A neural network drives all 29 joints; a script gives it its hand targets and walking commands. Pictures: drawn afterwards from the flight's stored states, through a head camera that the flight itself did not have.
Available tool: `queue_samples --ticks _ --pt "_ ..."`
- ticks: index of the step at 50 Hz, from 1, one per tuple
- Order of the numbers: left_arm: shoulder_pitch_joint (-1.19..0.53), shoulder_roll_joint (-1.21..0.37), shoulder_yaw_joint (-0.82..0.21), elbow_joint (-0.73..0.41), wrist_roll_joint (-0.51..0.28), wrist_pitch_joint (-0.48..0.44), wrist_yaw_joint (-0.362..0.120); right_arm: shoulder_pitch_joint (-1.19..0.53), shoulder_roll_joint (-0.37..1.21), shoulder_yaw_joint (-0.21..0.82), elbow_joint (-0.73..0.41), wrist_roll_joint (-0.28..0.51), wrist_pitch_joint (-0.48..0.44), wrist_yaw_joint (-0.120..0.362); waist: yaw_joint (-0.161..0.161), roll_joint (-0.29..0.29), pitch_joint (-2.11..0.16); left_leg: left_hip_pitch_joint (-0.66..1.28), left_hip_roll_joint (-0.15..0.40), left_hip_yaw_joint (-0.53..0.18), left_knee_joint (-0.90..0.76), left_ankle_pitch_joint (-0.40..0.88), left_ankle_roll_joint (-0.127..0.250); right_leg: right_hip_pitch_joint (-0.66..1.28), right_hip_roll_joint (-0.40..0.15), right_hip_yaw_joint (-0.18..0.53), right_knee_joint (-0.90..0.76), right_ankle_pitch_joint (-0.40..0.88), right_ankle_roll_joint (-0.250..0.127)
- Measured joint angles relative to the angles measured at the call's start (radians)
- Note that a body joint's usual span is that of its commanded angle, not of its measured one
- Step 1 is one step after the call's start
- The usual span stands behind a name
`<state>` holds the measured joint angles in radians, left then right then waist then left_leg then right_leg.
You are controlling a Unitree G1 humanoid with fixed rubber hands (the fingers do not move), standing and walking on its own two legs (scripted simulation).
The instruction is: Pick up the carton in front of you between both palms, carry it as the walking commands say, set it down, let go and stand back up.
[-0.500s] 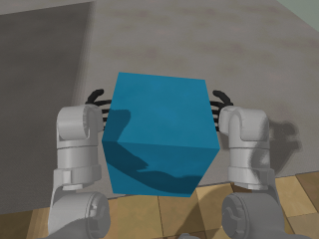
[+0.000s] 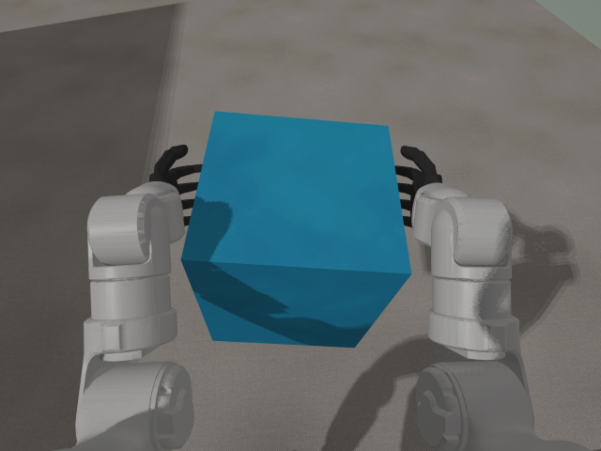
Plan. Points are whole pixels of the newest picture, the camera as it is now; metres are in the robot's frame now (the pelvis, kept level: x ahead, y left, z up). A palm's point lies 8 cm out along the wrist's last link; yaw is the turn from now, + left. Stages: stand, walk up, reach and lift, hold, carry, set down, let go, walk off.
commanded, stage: carry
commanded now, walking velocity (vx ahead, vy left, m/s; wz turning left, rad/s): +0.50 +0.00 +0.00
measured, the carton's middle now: (292, 242) +0.38 -0.02 +0.07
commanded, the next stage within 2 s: none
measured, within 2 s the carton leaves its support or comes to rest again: neither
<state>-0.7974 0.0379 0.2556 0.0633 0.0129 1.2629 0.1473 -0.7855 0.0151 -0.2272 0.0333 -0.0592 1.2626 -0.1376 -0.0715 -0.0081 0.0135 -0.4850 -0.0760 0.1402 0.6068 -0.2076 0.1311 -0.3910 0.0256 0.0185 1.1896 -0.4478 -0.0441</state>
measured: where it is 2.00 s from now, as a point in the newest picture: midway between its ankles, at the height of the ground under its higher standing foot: (286, 243)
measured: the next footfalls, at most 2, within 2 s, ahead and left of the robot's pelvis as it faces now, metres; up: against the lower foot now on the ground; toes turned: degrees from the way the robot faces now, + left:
right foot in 0.32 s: +0.43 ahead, -0.09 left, -0.05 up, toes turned -4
left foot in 0.76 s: +0.75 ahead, +0.08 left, -0.05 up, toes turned +5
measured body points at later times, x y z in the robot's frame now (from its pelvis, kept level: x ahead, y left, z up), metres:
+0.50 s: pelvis +0.37 -0.04 -0.05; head +0.39 -0.04 +0.40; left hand +0.72 +0.14 +0.03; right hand +0.75 -0.16 +0.03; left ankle +0.35 +0.09 -0.68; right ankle +0.39 -0.09 -0.77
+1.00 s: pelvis +0.71 +0.00 -0.02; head +0.76 +0.01 +0.43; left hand +1.08 +0.12 +0.07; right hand +1.04 -0.18 +0.07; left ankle +0.71 +0.07 -0.77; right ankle +0.74 -0.14 -0.72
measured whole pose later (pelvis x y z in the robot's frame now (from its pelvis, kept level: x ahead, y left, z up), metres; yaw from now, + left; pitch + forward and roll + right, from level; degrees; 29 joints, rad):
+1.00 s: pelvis +0.71 +0.00 -0.02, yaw -3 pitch +6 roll -2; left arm -0.51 -0.10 0.21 -0.09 0.09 1.17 0.13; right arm -0.47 0.08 -0.22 -0.11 -0.07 1.18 -0.12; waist -0.05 0.02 -0.03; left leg -0.28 0.03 0.14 0.33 -0.17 0.07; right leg -0.56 -0.03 -0.06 0.81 -0.36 0.02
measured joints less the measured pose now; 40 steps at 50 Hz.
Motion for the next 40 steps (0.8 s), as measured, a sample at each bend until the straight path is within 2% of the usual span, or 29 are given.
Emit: queue_samples --ticks 2,5,8,12,14,15,16,17,18,19,21,24,29,32,36,37,38,40 --pt "-0.009 -0.018 0.017 -0.008 0.027 0.027 -0.002 -0.004 -0.011 -0.001 0.008 0.024 0.015 -0.006 -0.035 0.019 0.001 0.052 0.004 -0.008 -0.041 -0.018 -0.008 -0.097 0.001 -0.002 0.007 0.024 0.005" --pt "-0.021 -0.044 0.046 -0.005 0.074 0.046 -0.012 -0.015 -0.016 -0.008 0.04 0.042 0.019 -0.013 -0.071 0.037 -0.002 0.132 0.016 -0.018 -0.104 -0.046 -0.006 -0.193 -0.006 -0.017 -0.169 0.049 0.015" --pt "-0.019 -0.058 0.07 0.024 0.113 0.037 -0.028 -0.024 -0.012 -0.015 0.099 0.042 -0.001 -0.014 -0.089 0.023 -0.014 0.202 0.02 -0.02 -0.124 -0.048 -0.015 -0.244 -0.015 -0.029 -0.381 0.249 0.017" --pt "0.025 -0.067 0.082 0.079 0.138 0.009 -0.055 -0.01 -0.002 -0.006 0.203 0.029 -0.043 -0.005 -0.085 -0.006 -0.056 0.309 0.011 -0.024 -0.09 -0.116 -0.037 -0.213 -0.02 -0.06 -0.662 0.574 0.002" --pt "0.051 -0.067 0.074 0.102 0.145 -0.005 -0.058 0.007 -0.002 0.009 0.243 0.019 -0.064 0.005 -0.071 -0.023 -0.078 0.35 0.005 -0.023 -0.018 -0.152 -0.046 -0.166 -0.022 -0.08 -0.748 0.678 -0.021" --pt "0.062 -0.068 0.065 0.116 0.147 -0.012 -0.059 0.017 -0.005 0.016 0.256 0.014 -0.071 0.011 -0.058 -0.031 -0.085 0.36 0.005 -0.019 0.047 -0.136 -0.063 -0.127 -0.024 -0.093 -0.787 0.718 -0.032" --pt "0.067 -0.07 0.053 0.131 0.15 -0.019 -0.059 0.027 -0.013 0.023 0.264 0.012 -0.073 0.017 -0.041 -0.037 -0.091 0.358 0.009 -0.013 0.138 -0.082 -0.059 -0.078 -0.025 -0.109 -0.819 0.735 -0.039" --pt "0.07 -0.075 0.039 0.147 0.154 -0.03 -0.059 0.033 -0.025 0.028 0.269 0.014 -0.075 0.023 -0.021 -0.027 -0.104 0.331 0.017 -0.027 0.252 -0.096 -0.063 -0.035 -0.016 -0.116 -0.807 0.615 -0.049" --pt "0.071 -0.077 0.025 0.162 0.156 -0.045 -0.059 0.033 -0.037 0.03 0.278 0.016 -0.082 0.028 0.005 -0.007 -0.114 0.277 0.025 -0.06 0.377 -0.161 -0.072 -0.02 0.004 -0.117 -0.771 0.432 -0.059" --pt "0.075 -0.078 0.011 0.176 0.154 -0.062 -0.059 0.034 -0.046 0.03 0.286 0.018 -0.09 0.032 0.035 0.02 -0.111 0.205 0.035 -0.1 0.51 -0.228 -0.083 -0.032 0.032 -0.124 -0.714 0.315 -0.072" --pt "0.101 -0.071 -0.017 0.195 0.133 -0.076 -0.049 0.058 -0.04 0.03 0.286 0.013 -0.09 0.031 0.083 0.034 -0.104 0.056 0.045 -0.149 0.692 -0.27 -0.087 -0.049 0.055 -0.134 -0.635 0.254 -0.082" --pt "0.165 -0.052 -0.051 0.173 0.073 -0.074 -0.034 0.114 -0.011 0.029 0.24 -0.014 -0.068 0.03 0.13 0.024 -0.075 -0.121 0.079 -0.163 0.697 -0.243 -0.092 -0.022 0.06 -0.135 -0.6 0.189 -0.088" --pt "0.201 -0.046 -0.087 0.117 0.011 -0.111 -0.003 0.182 0.019 0.016 0.115 -0.037 -0.078 0.022 0.175 0.015 -0.012 -0.304 0.136 -0.145 0.513 -0.127 -0.101 0.068 0.051 -0.125 -0.617 0.1 -0.078" --pt "0.202 -0.053 -0.09 0.089 0.005 -0.137 0.001 0.212 0.031 0.005 0.051 -0.041 -0.098 0.022 0.179 0.011 0.001 -0.32 0.138 -0.125 0.331 -0.001 -0.095 0.14 0.041 -0.111 -0.648 0.051 -0.062" --pt "0.206 -0.064 -0.09 0.038 0.007 -0.155 0.001 0.235 0.037 0.004 -0.02 -0.038 -0.114 0.022 0.152 0.013 -0.007 -0.202 0.096 -0.057 -0.001 0.177 -0.075 0.247 0.023 -0.1 -0.658 -0.028 -0.033" --pt "0.21 -0.063 -0.086 0.019 0.007 -0.153 0.001 0.234 0.038 0.009 -0.029 -0.036 -0.116 0.021 0.139 0.017 -0.011 -0.141 0.085 -0.03 -0.083 0.229 -0.066 0.26 0.02 -0.099 -0.612 -0.048 -0.025" --pt "0.211 -0.058 -0.082 0.002 0.004 -0.15 0.001 0.23 0.041 0.015 -0.034 -0.035 -0.12 0.019 0.123 0.015 -0.018 -0.086 0.079 -0.015 -0.124 0.216 -0.055 0.251 0.014 -0.097 -0.528 -0.062 -0.013" --pt "0.189 -0.04 -0.068 -0.009 -0.004 -0.152 -0.002 0.206 0.045 0.026 -0.028 -0.034 -0.138 0.013 0.089 -0.017 -0.01 -0.08 0.06 0.007 -0.065 0.121 -0.038 0.142 -0.002 -0.048 -0.238 -0.068 0.024"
